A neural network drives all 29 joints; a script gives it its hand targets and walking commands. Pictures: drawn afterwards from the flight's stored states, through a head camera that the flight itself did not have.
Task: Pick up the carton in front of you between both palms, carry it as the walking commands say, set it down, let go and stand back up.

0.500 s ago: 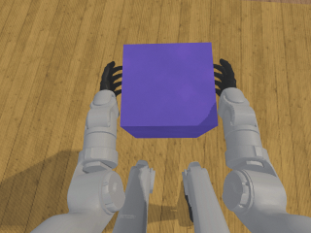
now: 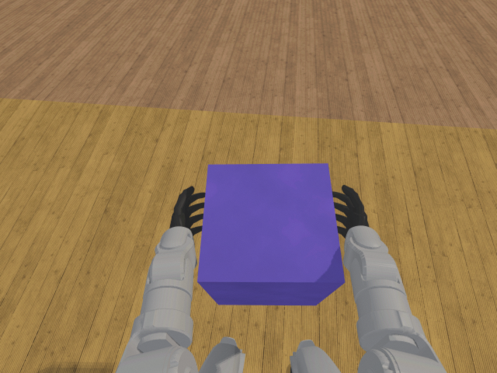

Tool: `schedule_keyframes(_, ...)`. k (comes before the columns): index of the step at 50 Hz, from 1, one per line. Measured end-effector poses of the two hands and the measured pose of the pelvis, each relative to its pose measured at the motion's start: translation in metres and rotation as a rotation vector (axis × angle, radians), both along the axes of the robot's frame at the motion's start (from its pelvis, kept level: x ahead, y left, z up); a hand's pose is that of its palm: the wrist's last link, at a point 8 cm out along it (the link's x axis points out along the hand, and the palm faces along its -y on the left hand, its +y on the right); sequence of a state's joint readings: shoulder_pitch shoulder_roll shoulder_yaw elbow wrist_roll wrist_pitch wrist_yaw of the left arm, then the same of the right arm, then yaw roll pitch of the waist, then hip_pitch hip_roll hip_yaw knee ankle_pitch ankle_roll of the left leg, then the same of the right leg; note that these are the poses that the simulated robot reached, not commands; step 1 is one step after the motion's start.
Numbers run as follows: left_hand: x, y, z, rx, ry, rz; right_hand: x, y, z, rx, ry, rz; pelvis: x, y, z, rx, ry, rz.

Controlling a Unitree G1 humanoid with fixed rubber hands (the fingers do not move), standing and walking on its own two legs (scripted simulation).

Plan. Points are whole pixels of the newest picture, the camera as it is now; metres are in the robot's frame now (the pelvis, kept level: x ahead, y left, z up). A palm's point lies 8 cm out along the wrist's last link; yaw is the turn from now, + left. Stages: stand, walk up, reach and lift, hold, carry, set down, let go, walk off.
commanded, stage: reach and lift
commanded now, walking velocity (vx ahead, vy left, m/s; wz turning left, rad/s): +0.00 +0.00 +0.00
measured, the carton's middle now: (267, 241) +0.35 +0.01 -0.10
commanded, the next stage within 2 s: hold in 1.40 s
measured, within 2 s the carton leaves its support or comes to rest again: neither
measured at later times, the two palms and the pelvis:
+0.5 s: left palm (163, 222) +0.31 +0.15 +0.09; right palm (388, 223) +0.31 -0.15 +0.09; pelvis +0.02 +0.00 +0.07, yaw +0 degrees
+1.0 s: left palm (161, 216) +0.31 +0.15 +0.10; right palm (389, 217) +0.31 -0.15 +0.10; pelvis +0.02 +0.00 +0.07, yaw +0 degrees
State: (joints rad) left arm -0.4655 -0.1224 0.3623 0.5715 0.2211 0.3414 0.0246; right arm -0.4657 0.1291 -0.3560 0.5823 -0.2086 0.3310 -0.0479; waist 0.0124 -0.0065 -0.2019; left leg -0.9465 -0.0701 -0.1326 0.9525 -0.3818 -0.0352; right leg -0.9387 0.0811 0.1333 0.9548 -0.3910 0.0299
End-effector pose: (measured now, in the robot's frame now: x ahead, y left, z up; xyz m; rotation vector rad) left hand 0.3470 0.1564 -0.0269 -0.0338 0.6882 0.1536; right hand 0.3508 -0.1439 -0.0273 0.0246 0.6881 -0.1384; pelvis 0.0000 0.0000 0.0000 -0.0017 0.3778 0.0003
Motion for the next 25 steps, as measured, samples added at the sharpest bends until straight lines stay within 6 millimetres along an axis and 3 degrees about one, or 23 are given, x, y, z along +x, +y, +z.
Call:
schedule_keyframes(9, -0.015, -0.002, 0.053, 0.002, -0.010, -0.007, -0.016, -0.002, 0.054, -0.004, -0.010, -0.002, 0.018, 0.000, 0.040, 0.001, -0.153, 0.002)
schedule_keyframes(17, -0.028, -0.004, 0.098, 0.020, -0.032, -0.021, -0.030, -0.004, 0.098, -0.020, -0.033, 0.011, 0.027, 0.000, 0.061, 0.002, -0.305, 0.002)
schedule_keyframes(25, -0.038, -0.005, 0.117, 0.040, -0.007, -0.041, -0.040, -0.005, 0.117, -0.040, -0.007, 0.027, 0.021, 0.000, 0.066, 0.003, -0.409, 0.002)
